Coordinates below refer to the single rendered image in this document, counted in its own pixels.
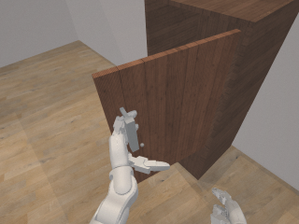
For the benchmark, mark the robot left hand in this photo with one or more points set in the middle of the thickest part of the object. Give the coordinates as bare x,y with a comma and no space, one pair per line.
118,151

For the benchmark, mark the robot left forearm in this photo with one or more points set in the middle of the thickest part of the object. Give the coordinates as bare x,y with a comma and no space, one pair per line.
122,193

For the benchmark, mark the robot right hand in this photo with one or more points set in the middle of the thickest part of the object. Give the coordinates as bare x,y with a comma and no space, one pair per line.
230,214

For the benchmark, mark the cupboard door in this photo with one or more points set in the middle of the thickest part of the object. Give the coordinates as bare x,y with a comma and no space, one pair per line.
175,94

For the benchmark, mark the handle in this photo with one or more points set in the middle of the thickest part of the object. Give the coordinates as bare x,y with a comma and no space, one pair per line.
130,128

